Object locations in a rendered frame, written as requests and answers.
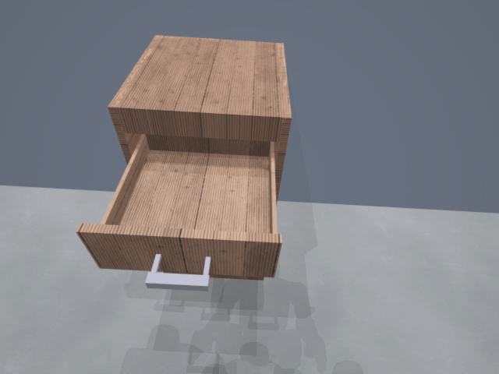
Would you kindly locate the cabinet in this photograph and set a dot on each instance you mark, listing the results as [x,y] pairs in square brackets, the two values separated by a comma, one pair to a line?
[208,88]

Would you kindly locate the handle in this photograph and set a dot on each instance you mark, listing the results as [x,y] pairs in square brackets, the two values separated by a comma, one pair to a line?
[178,281]

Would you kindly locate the drawer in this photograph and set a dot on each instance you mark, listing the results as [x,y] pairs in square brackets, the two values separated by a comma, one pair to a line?
[188,198]

